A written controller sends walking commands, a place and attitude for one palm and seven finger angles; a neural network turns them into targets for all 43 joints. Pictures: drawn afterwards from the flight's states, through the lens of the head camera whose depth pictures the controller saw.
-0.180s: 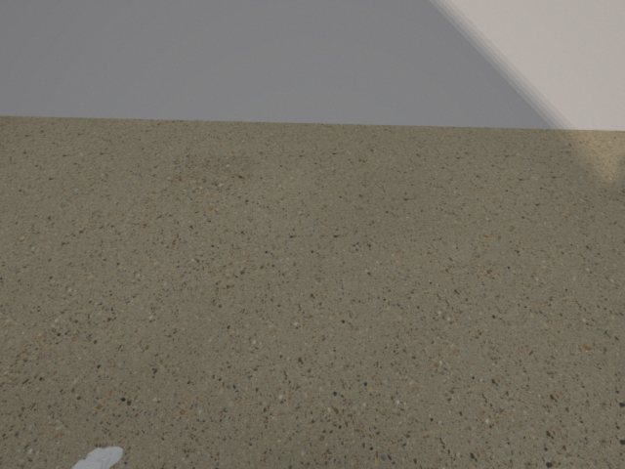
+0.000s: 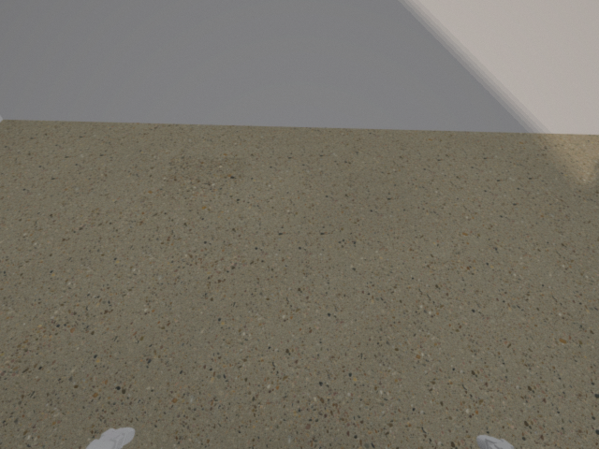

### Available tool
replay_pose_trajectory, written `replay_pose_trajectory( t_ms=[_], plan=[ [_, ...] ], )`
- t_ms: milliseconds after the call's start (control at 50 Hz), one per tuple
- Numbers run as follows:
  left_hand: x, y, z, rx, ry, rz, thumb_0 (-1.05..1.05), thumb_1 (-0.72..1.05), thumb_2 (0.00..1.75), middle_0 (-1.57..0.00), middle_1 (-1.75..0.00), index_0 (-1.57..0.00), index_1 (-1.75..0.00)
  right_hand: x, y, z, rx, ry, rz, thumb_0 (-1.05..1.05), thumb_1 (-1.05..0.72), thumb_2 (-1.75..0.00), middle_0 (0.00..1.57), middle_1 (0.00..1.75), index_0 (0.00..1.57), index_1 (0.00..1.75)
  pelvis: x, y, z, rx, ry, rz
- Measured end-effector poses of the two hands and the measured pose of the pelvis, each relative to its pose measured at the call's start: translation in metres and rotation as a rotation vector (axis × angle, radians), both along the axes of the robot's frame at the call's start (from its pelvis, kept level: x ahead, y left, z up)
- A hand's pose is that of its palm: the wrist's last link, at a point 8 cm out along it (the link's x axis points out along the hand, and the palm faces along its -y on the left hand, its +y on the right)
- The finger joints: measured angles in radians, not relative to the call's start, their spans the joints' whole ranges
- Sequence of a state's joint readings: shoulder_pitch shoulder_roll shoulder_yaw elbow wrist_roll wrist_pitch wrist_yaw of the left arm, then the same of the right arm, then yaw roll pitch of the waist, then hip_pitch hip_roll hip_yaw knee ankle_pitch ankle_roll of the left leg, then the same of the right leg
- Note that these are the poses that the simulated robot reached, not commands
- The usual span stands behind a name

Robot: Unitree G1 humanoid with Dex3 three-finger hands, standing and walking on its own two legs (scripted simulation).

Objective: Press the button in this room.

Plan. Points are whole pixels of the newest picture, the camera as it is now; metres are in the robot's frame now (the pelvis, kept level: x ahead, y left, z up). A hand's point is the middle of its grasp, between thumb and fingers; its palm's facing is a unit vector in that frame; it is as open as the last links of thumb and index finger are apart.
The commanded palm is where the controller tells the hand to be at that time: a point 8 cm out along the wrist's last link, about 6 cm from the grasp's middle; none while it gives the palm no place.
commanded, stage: stand and wait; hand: left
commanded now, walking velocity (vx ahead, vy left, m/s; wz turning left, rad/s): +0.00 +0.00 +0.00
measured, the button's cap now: out of the picture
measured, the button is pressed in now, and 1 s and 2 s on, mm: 0 0 0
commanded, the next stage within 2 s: turn or walk to find it in 0.72 s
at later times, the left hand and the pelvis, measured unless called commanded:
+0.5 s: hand out of the picture +0.05 +0.24 -0.15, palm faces -0.03 -0.94 -0.34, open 7.4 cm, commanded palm none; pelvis -0.02 -0.01 +0.00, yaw +0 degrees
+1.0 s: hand out of the picture +0.05 +0.22 -0.16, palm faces +0.03 -0.95 -0.30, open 7.4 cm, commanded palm none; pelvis -0.03 -0.01 +0.00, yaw +3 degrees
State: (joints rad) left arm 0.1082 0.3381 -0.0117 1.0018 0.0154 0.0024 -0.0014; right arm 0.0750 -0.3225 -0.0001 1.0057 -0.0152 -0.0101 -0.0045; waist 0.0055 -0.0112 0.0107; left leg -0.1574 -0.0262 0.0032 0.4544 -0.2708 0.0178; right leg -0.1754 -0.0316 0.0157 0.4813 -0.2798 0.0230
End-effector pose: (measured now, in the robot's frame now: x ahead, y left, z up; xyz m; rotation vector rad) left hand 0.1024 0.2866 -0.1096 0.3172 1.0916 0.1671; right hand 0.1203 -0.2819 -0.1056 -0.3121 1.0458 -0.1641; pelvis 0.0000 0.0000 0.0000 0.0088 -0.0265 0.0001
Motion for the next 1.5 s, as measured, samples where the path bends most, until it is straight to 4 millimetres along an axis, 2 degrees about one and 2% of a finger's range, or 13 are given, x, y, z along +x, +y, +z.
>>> replay_pose_trajectory(
  t_ms=[120, 340, 500, 820, 920, 1120, 1200, 1280, 1380, 1500],
  plan=[
    [-0.013, -0.007, -0.004, -0.014, 0.026, 0.010, 0.01, 0.90, 0.90, -0.21, -0.30, -0.20, -0.30, -0.010, -0.004, -0.001, 0.000, 0.025, -0.007, 0.01, -0.90, -0.90, 0.21, 0.30, 0.20, 0.30, -0.004, -0.004, 0.001, 0.000, -0.002, 0.001],
    [-0.045, -0.006, -0.007, -0.001, 0.108, 0.036, 0.01, 0.90, 0.90, -0.21, -0.30, -0.20, -0.30, -0.051, -0.022, -0.006, -0.021, 0.133, -0.047, 0.01, -0.90, -0.90, 0.21, 0.30, 0.20, 0.30, -0.011, -0.011, 0.004, -0.002, -0.007, 0.002],
    [-0.053, -0.004, -0.005, 0.011, 0.126, 0.036, 0.01, 0.90, 0.90, -0.20, -0.30, -0.20, -0.30, -0.071, -0.028, -0.009, -0.022, 0.175, -0.066, 0.01, -0.90, -0.90, 0.21, 0.30, 0.20, 0.30, -0.016, -0.013, 0.005, -0.003, -0.008, 0.000],
    [-0.045, -0.008, -0.003, 0.003, 0.084, 0.023, 0.01, 0.90, 0.90, -0.20, -0.30, -0.20, -0.30, -0.074, -0.025, -0.008, -0.011, 0.158, -0.061, 0.01, -0.90, -0.90, 0.21, 0.30, 0.20, 0.30, -0.023, -0.014, 0.005, -0.003, -0.008, 0.006],
    [-0.051, -0.013, -0.009, -0.007, 0.079, 0.056, 0.01, 0.90, 0.90, -0.20, -0.30, -0.20, -0.30, -0.074, -0.016, -0.015, -0.001, 0.178, -0.043, 0.01, -0.90, -0.90, 0.20, 0.30, 0.20, 0.30, -0.025, -0.013, 0.001, -0.005, 0.007, 0.032],
    [-0.093, -0.028, -0.039, -0.090, 0.132, 0.140, 0.01, 0.90, 0.90, -0.20, -0.30, -0.20, -0.30, -0.087, 0.033, -0.034, 0.070, 0.228, 0.000, 0.01, -0.90, -0.90, 0.20, 0.30, 0.20, 0.30, -0.034, -0.002, -0.012, -0.007, 0.023, 0.091],
    [-0.110, -0.034, -0.037, -0.091, 0.145, 0.184, 0.01, 0.90, 0.90, -0.20, -0.30, -0.20, -0.30, -0.093, 0.044, -0.036, 0.099, 0.239, 0.016, 0.01, -0.90, -0.90, 0.20, 0.30, 0.20, 0.30, -0.041, -0.008, -0.009, -0.009, 0.031, 0.123],
    [-0.122, -0.044, -0.027, -0.084, 0.119, 0.230, 0.01, 0.90, 0.90, -0.20, -0.30, -0.20, -0.30, -0.097, 0.038, -0.039, 0.114, 0.254, 0.039, 0.01, -0.90, -0.90, 0.21, 0.30, 0.20, 0.30, -0.048, -0.019, -0.006, -0.018, 0.037, 0.161],
    [-0.145, -0.061, -0.020, -0.053, 0.074, 0.280, 0.01, 0.90, 0.90, -0.20, -0.30, -0.20, -0.30, -0.092, 0.015, -0.050, 0.118, 0.248, 0.068, 0.01, -0.90, -0.90, 0.21, 0.30, 0.20, 0.30, -0.058, -0.037, -0.011, -0.010, 0.028, 0.215],
    [-0.185, -0.076, -0.012, -0.060, 0.091, 0.355, 0.01, 0.90, 0.90, -0.20, -0.30, -0.20, -0.30, -0.074, -0.002, -0.038, 0.085, 0.234, 0.121, 0.01, -0.91, -0.90, 0.20, 0.30, 0.20, 0.30, -0.065, -0.043, -0.003, 0.013, 0.011, 0.286]
  ],
)
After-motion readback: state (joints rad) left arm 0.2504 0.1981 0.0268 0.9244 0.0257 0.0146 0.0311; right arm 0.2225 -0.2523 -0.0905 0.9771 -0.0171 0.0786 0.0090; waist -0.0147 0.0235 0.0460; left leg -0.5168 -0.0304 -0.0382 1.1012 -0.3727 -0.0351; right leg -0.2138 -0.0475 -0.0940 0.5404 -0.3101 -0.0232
